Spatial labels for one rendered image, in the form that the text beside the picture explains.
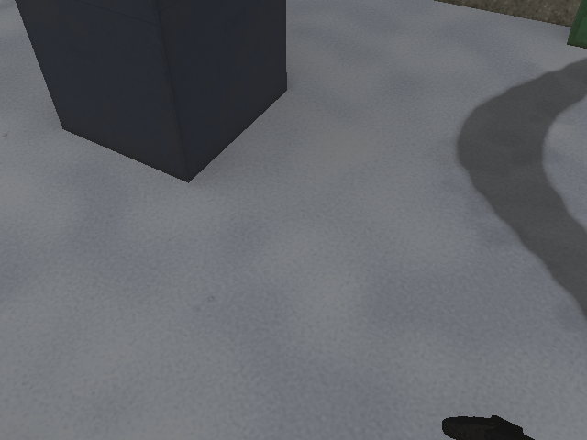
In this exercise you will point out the right robot hand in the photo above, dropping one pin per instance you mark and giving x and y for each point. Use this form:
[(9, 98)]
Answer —
[(480, 428)]

